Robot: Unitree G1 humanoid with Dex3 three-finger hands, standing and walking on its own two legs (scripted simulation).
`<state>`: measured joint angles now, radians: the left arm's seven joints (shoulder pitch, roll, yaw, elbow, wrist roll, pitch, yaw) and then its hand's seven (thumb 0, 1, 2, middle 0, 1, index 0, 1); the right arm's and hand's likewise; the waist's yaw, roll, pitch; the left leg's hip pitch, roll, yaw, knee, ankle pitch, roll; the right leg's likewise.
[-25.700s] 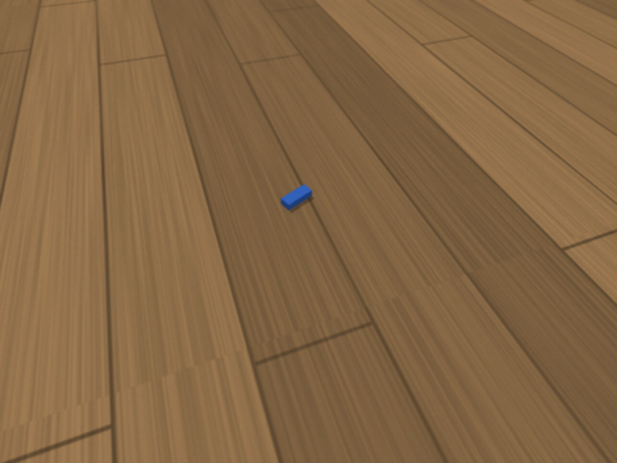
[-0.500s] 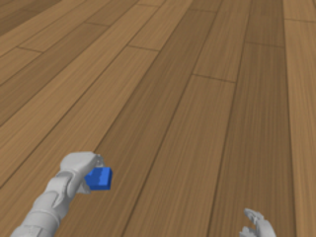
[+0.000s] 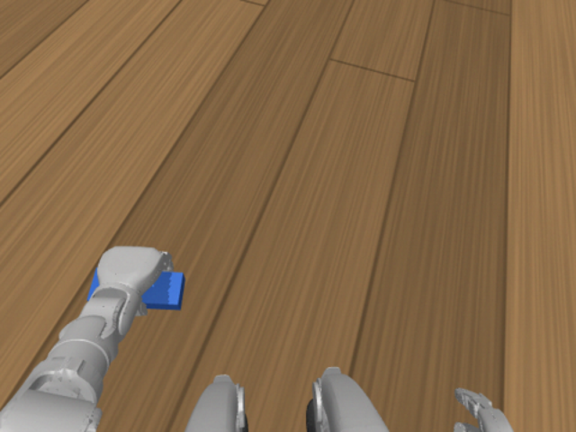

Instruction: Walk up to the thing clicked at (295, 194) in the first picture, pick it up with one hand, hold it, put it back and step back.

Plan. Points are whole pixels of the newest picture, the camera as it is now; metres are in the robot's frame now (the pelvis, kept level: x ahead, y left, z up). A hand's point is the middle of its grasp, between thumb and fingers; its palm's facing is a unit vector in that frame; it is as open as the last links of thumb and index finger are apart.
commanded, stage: crouch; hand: left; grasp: from above
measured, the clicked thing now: (139, 289) +0.36 +0.23 -0.14
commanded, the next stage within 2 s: lower in 1.56 s
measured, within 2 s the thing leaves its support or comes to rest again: neither
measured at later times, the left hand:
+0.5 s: hand (176, 304) +0.39 +0.22 -0.35, palm faces -0.50 +0.03 -0.87, open 8.3 cm
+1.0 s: hand (186, 303) +0.42 +0.22 -0.47, palm faces -0.49 +0.00 -0.87, open 8.3 cm
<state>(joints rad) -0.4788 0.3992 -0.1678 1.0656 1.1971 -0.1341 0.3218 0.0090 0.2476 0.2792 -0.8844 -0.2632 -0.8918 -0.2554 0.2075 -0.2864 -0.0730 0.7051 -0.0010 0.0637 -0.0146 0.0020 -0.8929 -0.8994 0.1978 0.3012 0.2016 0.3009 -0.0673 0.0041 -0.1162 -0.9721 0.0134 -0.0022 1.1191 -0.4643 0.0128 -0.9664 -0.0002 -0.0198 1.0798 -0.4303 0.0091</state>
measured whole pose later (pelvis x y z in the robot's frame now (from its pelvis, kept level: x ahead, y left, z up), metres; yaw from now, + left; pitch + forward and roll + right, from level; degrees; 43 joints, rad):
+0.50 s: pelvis -0.04 +0.01 -0.20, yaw -1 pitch +36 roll -4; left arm -0.78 0.49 -0.04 1.28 1.21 -0.14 0.34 0.01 0.25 0.24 -0.91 -0.22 -0.92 -0.21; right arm 0.22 -0.23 -0.02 0.74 -0.06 -0.03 0.01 0.00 -0.89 -0.90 0.20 0.30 0.20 0.30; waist -0.18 0.05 -0.19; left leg -1.87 0.00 -0.02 1.88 -0.64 0.04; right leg -1.85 -0.02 -0.03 1.82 -0.61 0.02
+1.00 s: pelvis -0.04 +0.00 -0.29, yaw -3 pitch +39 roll -6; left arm -0.92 0.60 0.03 1.39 1.25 -0.17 0.39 0.01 0.24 0.25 -0.92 -0.21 -0.93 -0.21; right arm 0.17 -0.26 -0.01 0.72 -0.11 -0.06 0.10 0.00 -0.91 -0.90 0.20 0.30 0.20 0.30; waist -0.22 0.02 -0.11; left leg -2.14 0.01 -0.06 2.18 -0.71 0.02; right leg -2.11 -0.01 -0.07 2.11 -0.67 0.01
